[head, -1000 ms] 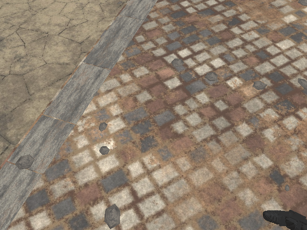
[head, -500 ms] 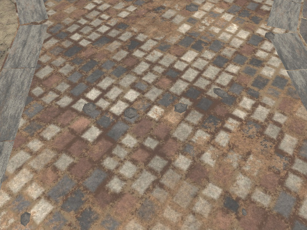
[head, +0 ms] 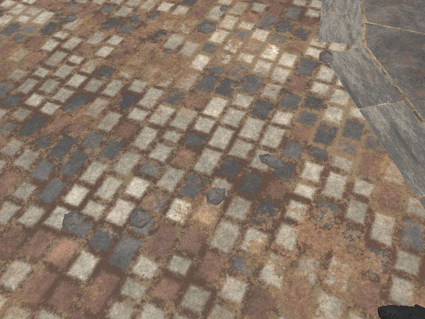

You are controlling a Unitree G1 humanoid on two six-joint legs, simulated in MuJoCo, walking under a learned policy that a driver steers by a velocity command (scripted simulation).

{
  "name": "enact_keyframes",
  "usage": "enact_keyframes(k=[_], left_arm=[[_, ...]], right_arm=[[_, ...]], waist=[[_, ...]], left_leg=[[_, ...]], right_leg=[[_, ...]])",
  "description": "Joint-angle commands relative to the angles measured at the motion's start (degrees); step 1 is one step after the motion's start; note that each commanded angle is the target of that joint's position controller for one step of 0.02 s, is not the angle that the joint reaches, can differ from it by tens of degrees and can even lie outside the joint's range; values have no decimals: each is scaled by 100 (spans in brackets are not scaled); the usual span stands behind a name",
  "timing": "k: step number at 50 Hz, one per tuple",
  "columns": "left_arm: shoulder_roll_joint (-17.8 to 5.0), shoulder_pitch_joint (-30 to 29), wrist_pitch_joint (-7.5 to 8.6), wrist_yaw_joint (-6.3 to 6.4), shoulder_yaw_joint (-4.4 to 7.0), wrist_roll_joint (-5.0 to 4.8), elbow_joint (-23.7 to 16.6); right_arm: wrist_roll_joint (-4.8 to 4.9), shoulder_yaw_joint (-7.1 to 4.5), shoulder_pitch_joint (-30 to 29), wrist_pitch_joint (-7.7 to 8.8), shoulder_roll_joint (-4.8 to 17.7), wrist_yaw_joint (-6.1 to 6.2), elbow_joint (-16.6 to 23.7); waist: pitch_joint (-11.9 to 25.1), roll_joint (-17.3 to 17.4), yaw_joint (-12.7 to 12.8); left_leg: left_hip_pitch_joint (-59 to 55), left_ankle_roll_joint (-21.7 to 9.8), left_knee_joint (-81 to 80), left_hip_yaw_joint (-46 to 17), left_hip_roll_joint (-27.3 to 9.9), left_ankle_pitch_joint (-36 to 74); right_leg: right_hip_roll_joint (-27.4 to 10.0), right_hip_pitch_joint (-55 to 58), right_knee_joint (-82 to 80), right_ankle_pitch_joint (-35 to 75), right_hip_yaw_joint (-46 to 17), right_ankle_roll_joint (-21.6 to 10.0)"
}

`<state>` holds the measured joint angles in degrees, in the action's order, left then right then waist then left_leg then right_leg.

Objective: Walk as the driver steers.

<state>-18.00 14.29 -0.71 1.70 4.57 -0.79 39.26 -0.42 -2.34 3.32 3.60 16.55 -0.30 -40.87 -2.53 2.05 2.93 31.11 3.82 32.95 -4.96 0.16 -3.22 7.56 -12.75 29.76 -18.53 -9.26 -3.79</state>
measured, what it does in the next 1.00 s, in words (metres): steps on the spot, turning left: left foot, then right foot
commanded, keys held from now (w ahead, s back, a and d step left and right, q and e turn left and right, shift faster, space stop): q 0.82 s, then no key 0.18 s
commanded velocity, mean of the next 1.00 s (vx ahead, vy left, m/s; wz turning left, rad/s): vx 0.03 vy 0.00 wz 0.35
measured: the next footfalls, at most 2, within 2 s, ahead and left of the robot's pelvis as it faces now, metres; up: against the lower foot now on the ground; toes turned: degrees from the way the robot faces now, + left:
left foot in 0.02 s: +0.17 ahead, +0.12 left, +0.00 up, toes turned -3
right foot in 0.40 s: +0.12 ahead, -0.11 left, +0.00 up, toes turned +13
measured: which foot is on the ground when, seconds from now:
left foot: up 0.00-0.00, down 0.02-0.42, up 0.44-0.80, down 0.82-1.00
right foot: down 0.00-0.04, up 0.06-0.38, down 0.40-0.84, up 0.86-1.00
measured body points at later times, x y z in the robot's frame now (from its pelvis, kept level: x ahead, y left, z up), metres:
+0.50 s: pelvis +0.07 -0.01 +0.00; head +0.10 -0.02 +0.45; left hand +0.13 +0.29 -0.09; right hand +0.26 -0.27 -0.10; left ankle +0.09 +0.12 -0.69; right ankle +0.08 -0.12 -0.73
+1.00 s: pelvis +0.06 +0.04 +0.01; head +0.09 +0.08 +0.45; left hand +0.05 +0.36 -0.11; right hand +0.34 -0.13 -0.07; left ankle +0.03 +0.13 -0.73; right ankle +0.11 -0.11 -0.65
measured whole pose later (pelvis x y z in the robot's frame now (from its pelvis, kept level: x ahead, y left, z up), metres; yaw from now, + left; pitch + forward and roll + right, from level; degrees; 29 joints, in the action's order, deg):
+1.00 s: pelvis +0.06 +0.04 +0.01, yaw +26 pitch +2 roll -1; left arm -19.3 9.8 -1.2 2.1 5.1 0.3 41.6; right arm -0.1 -3.2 8.2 -1.3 16.2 0.0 -36.3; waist -3.1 -2.3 0.5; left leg 15.9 -2.8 27.1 -1.1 1.9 -12.9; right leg -2.6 -29.6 62.8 -25.5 -0.4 4.6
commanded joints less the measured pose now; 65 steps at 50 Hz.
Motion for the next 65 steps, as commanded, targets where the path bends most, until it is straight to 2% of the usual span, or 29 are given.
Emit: enact_keyframes(k=[1, 2, 3, 4, 5, 7, 9, 14, 20, 21, 22, 23, 24, 26, 32, 39, 41, 42, 43, 44, 45, 47, 50, 53, 58, 60, 62, 63, 65], left_arm=[[-382, -167, 108, 36, 40, 57, -321], [-44, 100, 177, 28, -76, 196, -313], [137, 1150, 202, 8, -143, 206, -130], [-271, 1194, 143, -10, -97, 203, -48], [-602, 640, 52, 2, 0, 144, -91], [-649, 31, -123, 48, 66, 149, -149], [-567, -111, -157, 73, 73, 100, -157], [-259, -149, -20, 128, 32, 51, -38], [-379, 161, 159, -17, 114, 73, 72], [-815, 316, 157, 12, 217, 198, 43], [-1180, 136, 135, -1, 303, 360, 28], [-904, -271, 187, 10, 215, 455, -189], [-635, -595, 220, 48, 133, 384, -297], [-481, -829, 253, 73, 78, 161, -339], [-711, -228, 69, 144, 163, 157, -204], [-1012, -446, 79, -20, 300, -63, -196], [-781, -210, 147, -52, 247, -115, -49], [-477, -113, 173, -64, 140, 145, -153], [-290, -447, 186, -43, 40, 286, -440], [-641, -767, 150, -19, 140, 181, -399], [-675, -787, 103, -12, 158, 55, -369], [-708, -612, 18, 78, 194, 113, -197], [-546, -255, -5, 56, 154, 95, -58], [-315, -436, 3, 37, 31, 101, -94], [-387, -479, 44, -13, 14, 64, -104], [-271, -248, 104, -50, -35, 142, -7], [-871, -266, 147, -16, 53, 213, -58], [-636, -454, 159, -61, 18, 165, 10], [-336, -557, 217, -118, -65, 195, -23]], right_arm=[[-97, -224, 445, 188, 658, -45, 220], [-229, -214, 552, 244, 837, -25, 275], [-366, -154, 403, 208, 811, -18, 265], [-187, -72, 517, 142, 385, -55, 144], [-57, -22, 533, 91, 272, -108, 152], [35, -130, 428, -46, 669, -143, 159], [43, -286, 283, -162, 1064, -70, 247], [105, -363, 355, -355, 905, 93, 331], [210, -414, 309, -578, 831, 227, 441], [183, -352, 283, -570, 620, 226, 538], [190, -343, 158, -504, 548, 195, 734], [83, -468, 429, -446, 906, 177, 608], [127, -551, 725, -462, 1042, 153, 416], [123, -538, 1020, -587, 878, 190, 212], [197, -331, 214, -633, 499, 42, 755], [191, -379, 388, -712, 611, -126, 955], [163, -497, 902, -709, 811, -77, 820], [145, -648, 1183, -683, 1416, 23, 883], [-30, -645, 1134, -590, 1712, 19, 975], [-86, -525, 1219, -471, 1270, -27, 936], [-74, -436, 933, -395, 1078, -20, 862], [82, -357, 375, -381, 858, 34, 852], [3, -262, 202, -388, 715, 99, 796], [1, -238, 223, -391, 678, 128, 686], [-3, -187, 293, -413, 683, 64, 465], [53, -80, 278, -387, 459, 46, 341], [-105, -56, 799, -275, 374, -1, 230], [-111, -39, 764, -282, 305, 8, 188], [-63, -93, 383, -346, 490, 50, 153]], waist=[[943, -900, -392], [1317, -369, -308], [1675, 835, 241], [1760, 1130, 129], [1351, 715, -133], [871, 409, -234], [626, 544, -213], [908, 747, -310], [852, 670, -106], [766, -114, -115], [416, -1712, -223], [398, -1451, -289], [423, -1028, -476], [350, -804, -524], [428, -1098, -6], [530, -1263, -160], [732, -785, -409], [1053, 556, -381], [1230, 1558, -450], [1408, 709, -790], [1057, 595, -587], [720, 415, -341], [830, 536, -155], [737, 570, -282], [502, 601, -385], [450, 355, -137], [598, -686, -574], [635, -1077, -609], [406, -778, -362]], left_leg=[[-1390, -381, -873, 182, -109, 1103], [-2252, -700, -865, -547, -859, 3095], [-3255, -1781, -623, -1857, -1877, 4565], [-3091, -2232, -963, -2777, -2182, 3224], [-2917, -2083, -1114, -2655, -1855, 1954], [-2498, -1727, -1351, -2422, -1455, 230], [-2018, -1538, -1543, -2132, -1172, -357], [-1928, -1486, -1572, -1855, -858, -423], [-1160, -1085, -1227, -1870, -483, -1277], [-383, -756, -422, -1370, -113, -1855], [372, -471, 828, -208, 714, -2692], [361, -280, 2206, -348, 401, -3024], [320, -222, 2828, -392, 373, -2776], [566, -4, 3459, -298, 285, -2233], [562, 310, 2295, 281, -88, -1840], [-941, -164, 193, 925, -11, -1490], [-2268, -558, -1096, 750, 116, -23], [-3620, -1020, -1085, -886, -1061, 2161], [-3639, -2352, -995, -2493, -2409, 3501], [-3370, -2540, -1133, -2100, -2289, 2949], [-3016, -2209, -1161, -1497, -1916, 2374], [-2558, -1734, -1254, -980, -1402, 1643], [-2165, -1727, -1342, -588, -1141, 1720], [-2160, -1685, -1347, -569, -1078, 1101], [-1874, -1722, -1301, -971, -1159, 128], [-1581, -1376, -1140, -893, -934, -201], [-1284, -781, -763, -358, -255, -1080], [-1750, -565, -819, -56, -53, -1271], [-1860, -526, -669, -50, -63, -988]], right_leg=[[-1214, 312, 408, 2755, -835, -359], [-807, 78, 1141, 1888, -489, -75], [-304, -724, 2053, -1043, -179, 330], [-577, -1016, 2385, -2052, -42, 620], [-677, -1243, 2439, -2076, 17, 729], [-706, -1494, 2428, -1680, 181, 862], [-649, -1284, 2117, -1387, 330, 840], [-470, -765, 1297, -660, 473, 773], [-629, 478, -682, 600, 546, 358], [-1619, 853, -1089, 359, -358, -60], [-2630, 453, -1565, 866, -1679, -824], [-3026, 213, -1516, 1623, -1804, -1154], [-2768, 210, -1340, 2087, -1282, -995], [-2340, 509, -1069, 2627, -474, -684], [-2304, 1271, -951, 3180, 295, -861], [-2521, 881, -481, 3272, 747, -664], [-2179, 244, 473, 2579, 1266, -89], [-1663, -1194, 1995, 622, 1721, 476], [-873, -2464, 3217, -2237, 1357, 818], [-1039, -2427, 3929, -2181, 699, 832], [-1135, -2425, 3977, -1739, 644, 765], [-1202, -2288, 3558, -919, 626, 799], [-1063, -1647, 3286, -279, 742, 911], [-1124, -1304, 2093, -134, 732, 905], [-1020, -522, 680, -126, 826, 773], [-1001, 311, -699, 1116, 838, 620], [-1714, 849, -470, 2648, 168, 255], [-1647, 218, -540, 1585, 154, 15], [-1362, -59, -619, 890, 369, 201]])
